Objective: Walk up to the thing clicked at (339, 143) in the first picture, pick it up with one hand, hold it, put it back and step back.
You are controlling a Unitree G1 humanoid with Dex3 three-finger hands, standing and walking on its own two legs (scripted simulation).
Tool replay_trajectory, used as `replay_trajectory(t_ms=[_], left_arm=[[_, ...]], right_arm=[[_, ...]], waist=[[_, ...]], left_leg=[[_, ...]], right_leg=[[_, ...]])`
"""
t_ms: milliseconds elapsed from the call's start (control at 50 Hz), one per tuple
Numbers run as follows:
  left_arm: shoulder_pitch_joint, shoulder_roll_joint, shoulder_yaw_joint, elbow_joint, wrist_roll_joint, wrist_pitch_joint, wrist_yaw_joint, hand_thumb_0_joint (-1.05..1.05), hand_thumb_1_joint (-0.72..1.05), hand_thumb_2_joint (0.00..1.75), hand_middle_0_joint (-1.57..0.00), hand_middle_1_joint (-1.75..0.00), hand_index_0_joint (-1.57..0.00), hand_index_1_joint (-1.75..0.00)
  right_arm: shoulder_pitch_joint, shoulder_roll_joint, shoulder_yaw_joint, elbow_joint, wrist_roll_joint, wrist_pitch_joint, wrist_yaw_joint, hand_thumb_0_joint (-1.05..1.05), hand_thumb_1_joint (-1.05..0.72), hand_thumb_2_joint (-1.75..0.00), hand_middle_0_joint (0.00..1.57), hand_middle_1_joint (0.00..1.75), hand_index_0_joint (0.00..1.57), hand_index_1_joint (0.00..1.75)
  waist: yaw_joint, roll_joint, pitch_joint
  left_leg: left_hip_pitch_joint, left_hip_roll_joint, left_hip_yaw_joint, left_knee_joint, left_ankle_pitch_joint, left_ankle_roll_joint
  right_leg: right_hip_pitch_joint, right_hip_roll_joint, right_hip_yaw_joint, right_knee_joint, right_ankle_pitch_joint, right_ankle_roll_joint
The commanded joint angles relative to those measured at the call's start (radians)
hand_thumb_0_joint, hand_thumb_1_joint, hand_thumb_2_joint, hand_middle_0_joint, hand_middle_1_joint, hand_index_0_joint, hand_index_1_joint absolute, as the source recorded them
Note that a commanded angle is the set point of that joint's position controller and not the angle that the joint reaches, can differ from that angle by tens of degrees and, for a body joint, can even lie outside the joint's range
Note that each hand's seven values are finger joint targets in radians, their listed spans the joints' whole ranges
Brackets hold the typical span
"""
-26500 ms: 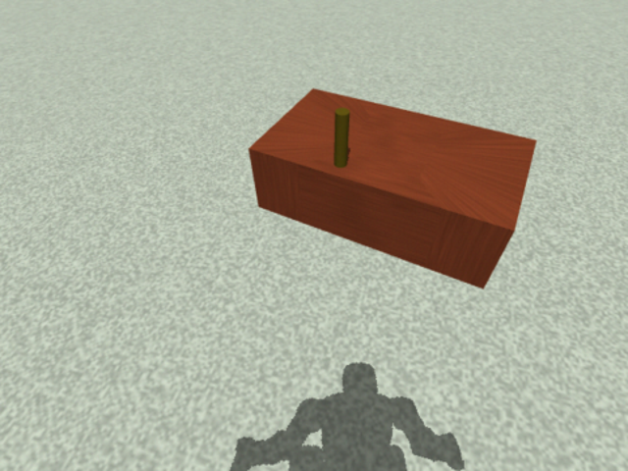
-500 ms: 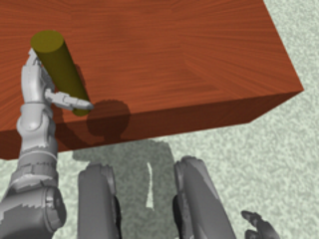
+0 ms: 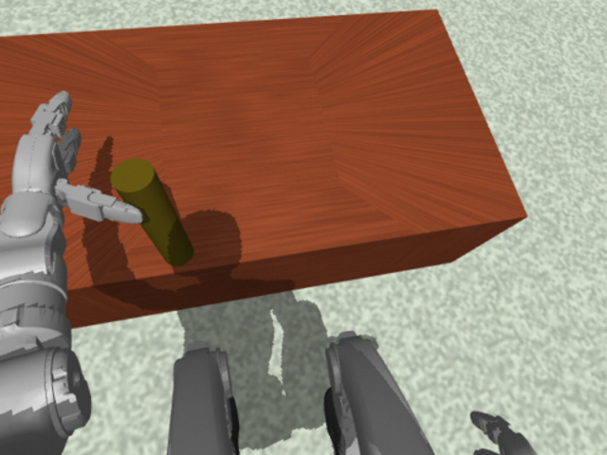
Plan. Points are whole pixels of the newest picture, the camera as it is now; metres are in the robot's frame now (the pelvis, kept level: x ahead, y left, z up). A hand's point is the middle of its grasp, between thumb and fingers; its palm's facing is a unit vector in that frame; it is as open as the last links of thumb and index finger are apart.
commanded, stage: home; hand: left
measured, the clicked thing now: (159, 220) +0.46 +0.18 -0.11
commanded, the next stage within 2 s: none
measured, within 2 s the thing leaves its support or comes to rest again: neither
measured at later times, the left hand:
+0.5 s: hand (19, 287) +0.33 +0.25 +0.06, palm faces +0.17 -0.94 -0.31, open 17.2 cm
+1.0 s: hand out of the picture +0.20 +0.20 +0.11, palm faces +0.22 -0.94 -0.27, open 17.3 cm
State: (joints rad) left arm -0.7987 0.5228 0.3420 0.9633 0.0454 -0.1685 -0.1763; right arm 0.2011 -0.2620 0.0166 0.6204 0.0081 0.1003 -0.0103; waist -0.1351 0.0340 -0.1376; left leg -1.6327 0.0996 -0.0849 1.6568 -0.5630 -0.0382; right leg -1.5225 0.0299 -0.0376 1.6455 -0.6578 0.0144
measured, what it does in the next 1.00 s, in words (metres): rises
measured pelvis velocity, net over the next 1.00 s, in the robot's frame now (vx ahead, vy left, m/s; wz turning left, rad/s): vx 0.05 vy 0.00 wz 0.10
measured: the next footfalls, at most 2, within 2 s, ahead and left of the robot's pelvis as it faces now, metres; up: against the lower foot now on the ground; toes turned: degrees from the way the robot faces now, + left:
none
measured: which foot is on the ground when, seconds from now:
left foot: down 0.00-1.00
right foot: down 0.00-1.00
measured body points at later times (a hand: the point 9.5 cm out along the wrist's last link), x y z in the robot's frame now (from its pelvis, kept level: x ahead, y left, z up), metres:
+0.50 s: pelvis +0.04 +0.02 +0.15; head +0.12 +0.04 +0.59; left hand +0.32 +0.30 +0.08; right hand +0.16 -0.24 +0.04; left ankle +0.08 +0.14 -0.52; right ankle +0.05 -0.13 -0.52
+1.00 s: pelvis +0.05 +0.00 +0.17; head +0.08 +0.00 +0.62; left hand +0.18 +0.25 +0.13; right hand +0.27 -0.21 +0.10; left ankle +0.08 +0.14 -0.52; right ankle +0.05 -0.13 -0.52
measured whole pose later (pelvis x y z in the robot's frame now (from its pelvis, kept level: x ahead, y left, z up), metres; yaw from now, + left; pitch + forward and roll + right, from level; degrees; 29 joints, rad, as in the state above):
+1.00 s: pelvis +0.05 +0.00 +0.17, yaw +6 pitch +6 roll -1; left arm 0.43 0.21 -0.03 0.10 -0.02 0.15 0.13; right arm 0.20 -0.21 0.02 0.49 0.03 -0.02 -0.16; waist 0.01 0.03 -0.06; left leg -0.61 0.05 -0.03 0.88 -0.38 -0.03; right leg -0.50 -0.03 -0.04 0.86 -0.47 0.02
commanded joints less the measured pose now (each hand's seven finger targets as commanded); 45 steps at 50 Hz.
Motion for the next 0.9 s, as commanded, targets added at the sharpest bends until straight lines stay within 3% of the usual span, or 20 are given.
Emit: replay_trajectory(t_ms=[0, 40, 100, 120, 140, 240, 280, 320, 340, 380, 420, 500, 520, 560, 600, 660, 700, 760, 840, 880], left_arm=[[-0.333, 0.404, 0.091, -0.308, 0.017, -0.026, 0.112, 0.0, -0.41, 0.14, -0.07, -0.08, -0.07, -0.08], [-0.29, 0.335, 0.066, -0.224, 0.023, -0.002, 0.152, 0.0, -0.49, 0.09, -0.06, -0.06, -0.06, -0.06], [-0.168, 0.241, 0.024, -0.099, 0.027, 0.019, 0.201, 0.0, -0.5, 0.08, -0.06, -0.06, -0.06, -0.06], [-0.123, 0.18, -0.016, -0.067, 0.025, 0.029, 0.207, 0.0, -0.5, 0.08, -0.06, -0.06, -0.06, -0.06], [-0.109, 0.171, -0.03, -0.093, 0.023, 0.034, 0.213, 0.0, -0.51, 0.08, -0.06, -0.06, -0.06, -0.06], [0.107, 0.024, -0.124, -0.115, 0.0, 0.084, 0.233, 0.0, -0.54, 0.06, -0.05, -0.05, -0.05, -0.05], [0.165, 0.026, -0.126, -0.166, -0.01, 0.099, 0.247, 0.0, -0.5, 0.08, -0.06, -0.06, -0.06, -0.06], [0.157, 0.055, -0.123, -0.342, -0.015, 0.097, 0.264, 0.0, -0.5, 0.08, -0.06, -0.06, -0.06, -0.06], [0.242, 0.044, -0.121, -0.312, -0.018, 0.106, 0.273, 0.0, -0.49, 0.09, -0.06, -0.06, -0.06, -0.06], [0.271, 0.047, -0.132, -0.483, -0.031, 0.107, 0.292, 0.0, -0.51, 0.08, -0.06, -0.06, -0.06, -0.06], [0.423, -0.018, -0.166, -0.475, -0.039, 0.125, 0.308, 0.0, -0.51, 0.08, -0.05, -0.06, -0.06, -0.06], [0.546, -0.056, -0.197, -0.674, -0.053, 0.139, 0.333, 0.0, -0.51, 0.08, -0.06, -0.06, -0.06, -0.06], [0.678, -0.133, -0.239, -0.598, -0.057, 0.156, 0.331, 0.0, -0.51, 0.08, -0.06, -0.06, -0.06, -0.06], [0.691, -0.114, -0.24, -0.759, -0.063, 0.156, 0.337, 0.0, -0.51, 0.07, -0.05, -0.06, -0.06, -0.06], [0.86, -0.189, -0.296, -0.768, -0.066, 0.178, 0.333, 0.0, -0.48, 0.1, -0.06, -0.06, -0.06, -0.06], [1.048, -0.22, -0.315, -0.82, -0.074, 0.205, 0.328, 0.0, -0.51, 0.08, -0.05, -0.06, -0.06, -0.06], [1.039, -0.188, -0.308, -0.968, -0.076, 0.207, 0.328, 0.0, -0.49, 0.09, -0.06, -0.06, -0.06, -0.06], [1.111, -0.197, -0.314, -1.003, -0.076, 0.226, 0.324, 0.0, -0.51, 0.08, -0.05, -0.06, -0.06, -0.06], [1.071, -0.184, -0.304, -1.12, -0.072, 0.233, 0.325, 0.0, -0.51, 0.08, -0.05, -0.06, -0.06, -0.06], [1.129, -0.197, -0.298, -1.055, -0.068, 0.246, 0.325, 0.0, -0.51, 0.08, -0.05, -0.06, -0.06, -0.06]], right_arm=[[0.171, -0.149, -0.057, -0.068, 0.005, 0.003, -0.022, 0.0, -0.9, -0.9, 0.2, 0.3, 0.2, 0.3], [0.178, -0.143, -0.057, -0.053, 0.001, -0.005, -0.028, 0.0, -0.9, -0.9, 0.2, 0.3, 0.2, 0.3], [0.182, -0.149, -0.068, -0.035, -0.002, -0.017, -0.03, 0.0, -0.9, -0.9, 0.2, 0.3, 0.2, 0.3], [0.183, -0.147, -0.069, -0.03, -0.002, -0.02, -0.029, 0.0, -0.9, -0.9, 0.2, 0.3, 0.2, 0.3], [0.175, -0.147, -0.069, -0.041, 0.001, -0.025, -0.03, 0.0, -0.9, -0.9, 0.2, 0.3, 0.2, 0.3], [0.184, -0.148, -0.08, -0.054, 0.018, -0.037, -0.032, 0.0, -0.9, -0.9, 0.2, 0.3, 0.2, 0.3], [0.169, -0.149, -0.081, -0.06, 0.025, -0.04, -0.041, 0.0, -0.9, -0.9, 0.2, 0.3, 0.2, 0.3], [0.15, -0.14, -0.079, -0.09, 0.031, -0.043, -0.049, 0.0, -0.9, -0.9, 0.2, 0.3, 0.2, 0.3], [0.138, -0.138, -0.079, -0.093, 0.031, -0.043, -0.057, 0.0, -0.9, -0.9, 0.2, 0.3, 0.2, 0.3], [0.134, -0.127, -0.072, -0.112, 0.034, -0.048, -0.072, 0.0, -0.9, -0.9, 0.2, 0.3, 0.2, 0.3], [0.112, -0.114, -0.062, -0.126, 0.033, -0.053, -0.085, 0.0, -0.9, -0.9, 0.2, 0.3, 0.2, 0.3], [0.081, -0.099, -0.055, -0.151, 0.029, -0.064, -0.115, 0.0, -0.9, -0.9, 0.2, 0.3, 0.2, 0.3], [0.059, -0.093, -0.05, -0.158, 0.027, -0.069, -0.118, 0.0, -0.9, -0.9, 0.2, 0.3, 0.2, 0.3], [0.046, -0.089, -0.051, -0.171, 0.026, -0.077, -0.128, 0.0, -0.9, -0.9, 0.2, 0.3, 0.2, 0.3], [0.016, -0.079, -0.047, -0.189, 0.026, -0.086, -0.131, 0.0, -0.9, -0.9, 0.2, 0.3, 0.2, 0.3], [-0.01, -0.071, -0.044, -0.215, 0.029, -0.097, -0.133, 0.0, -0.9, -0.9, 0.2, 0.3, 0.2, 0.3], [-0.027, -0.072, -0.045, -0.233, 0.031, -0.105, -0.133, 0.0, -0.9, -0.9, 0.2, 0.3, 0.2, 0.3], [-0.03, -0.067, -0.041, -0.247, 0.03, -0.118, -0.138, 0.0, -0.9, -0.9, 0.2, 0.3, 0.2, 0.3], [-0.03, -0.065, -0.044, -0.27, 0.025, -0.141, -0.151, 0.0, -0.9, -0.9, 0.2, 0.3, 0.2, 0.3], [-0.024, -0.064, -0.043, -0.259, 0.02, -0.153, -0.155, 0.0, -0.9, -0.9, 0.2, 0.3, 0.2, 0.3]], waist=[[0.033, 0.161, -0.752], [0.003, 0.151, -0.644], [-0.003, 0.112, -0.492], [-0.002, 0.101, -0.441], [0.014, 0.108, -0.422], [0.038, 0.07, -0.356], [0.048, 0.063, -0.322], [0.074, 0.106, -0.375], [0.077, 0.111, -0.339], [0.089, 0.115, -0.347], [0.086, 0.095, -0.292], [0.091, 0.104, -0.261], [0.09, 0.074, -0.196], [0.101, 0.065, -0.211], [0.105, 0.046, -0.163], [0.111, -0.024, -0.089], [0.114, -0.011, -0.087], [0.102, -0.02, -0.039], [0.093, -0.009, -0.07], [0.091, -0.024, -0.043]], left_leg=[[0.713, -0.037, 0.037, -0.279, 0.336, 0.073], [0.75, -0.031, 0.031, -0.339, 0.321, 0.07], [0.772, -0.029, 0.032, -0.418, 0.301, 0.064], [0.783, -0.028, 0.03, -0.454, 0.278, 0.058], [0.803, -0.029, 0.033, -0.482, 0.274, 0.054], [0.934, -0.028, 0.036, -0.603, 0.382, 0.039], [0.961, -0.029, 0.036, -0.66, 0.354, 0.034], [1.048, -0.034, 0.043, -0.707, 0.372, 0.027], [1.062, -0.037, 0.052, -0.731, 0.345, 0.024], [1.102, -0.041, 0.059, -0.764, 0.367, 0.025], [1.119, -0.044, 0.064, -0.805, 0.344, 0.025], [1.179, -0.048, 0.075, -0.853, 0.371, 0.025], [1.168, -0.049, 0.079, -0.868, 0.365, 0.025], [1.175, -0.055, 0.088, -0.874, 0.378, 0.031], [1.182, -0.056, 0.091, -0.897, 0.359, 0.03], [1.155, -0.063, 0.098, -0.909, 0.337, 0.038], [1.172, -0.066, 0.1, -0.917, 0.331, 0.038], [1.168, -0.07, 0.104, -0.917, 0.313, 0.041], [1.191, -0.077, 0.111, -0.905, 0.304, 0.044], [1.187, -0.078, 0.11, -0.899, 0.296, 0.045]], right_leg=[[0.474, 0.01, 0.012, -0.365, 0.406, -0.022], [0.469, 0.013, 0.001, -0.421, 0.391, -0.024], [0.496, 0.011, -0.004, -0.501, 0.369, -0.03], [0.499, 0.01, -0.01, -0.523, 0.341, -0.034], [0.518, 0.007, -0.007, -0.548, 0.335, -0.038], [0.639, 0.009, -0.026, -0.642, 0.42, -0.044], [0.683, 0.009, -0.03, -0.682, 0.402, -0.045], [0.741, 0.004, -0.03, -0.707, 0.414, -0.048], [0.753, 0.004, -0.029, -0.728, 0.396, -0.046], [0.821, 0.0, -0.024, -0.759, 0.423, -0.042], [0.856, -0.002, -0.024, -0.794, 0.41, -0.041], [0.921, -0.003, -0.025, -0.838, 0.438, -0.035], [0.918, -0.001, -0.031, -0.848, 0.432, -0.034], [0.965, -0.009, -0.023, -0.869, 0.448, -0.031], [0.972, -0.005, -0.031, -0.888, 0.422, -0.03], [0.982, -0.005, -0.034, -0.92, 0.403, -0.02], [0.992, -0.008, -0.032, -0.927, 0.401, -0.017], [0.977, -0.01, -0.029, -0.939, 0.389, -0.013], [0.984, -0.02, -0.015, -0.946, 0.391, -0.01], [0.978, -0.021, -0.014, -0.947, 0.379, -0.009]])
